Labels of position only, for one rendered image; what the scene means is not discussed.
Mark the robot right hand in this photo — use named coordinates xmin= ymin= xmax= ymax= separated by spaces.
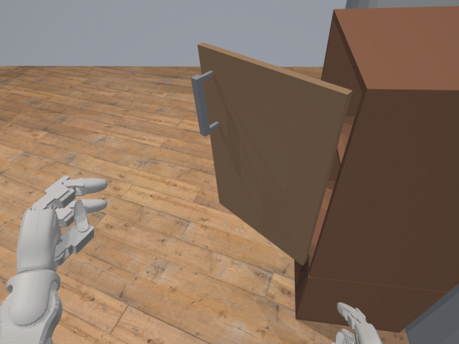
xmin=332 ymin=302 xmax=382 ymax=344

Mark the cupboard door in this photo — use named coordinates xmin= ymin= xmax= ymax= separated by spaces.
xmin=198 ymin=42 xmax=353 ymax=266

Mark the left robot forearm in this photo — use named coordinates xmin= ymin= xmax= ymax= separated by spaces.
xmin=0 ymin=269 xmax=62 ymax=344

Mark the handle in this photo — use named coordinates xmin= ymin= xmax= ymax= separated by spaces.
xmin=191 ymin=70 xmax=219 ymax=137

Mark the robot left hand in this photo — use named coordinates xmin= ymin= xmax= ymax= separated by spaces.
xmin=16 ymin=176 xmax=108 ymax=274

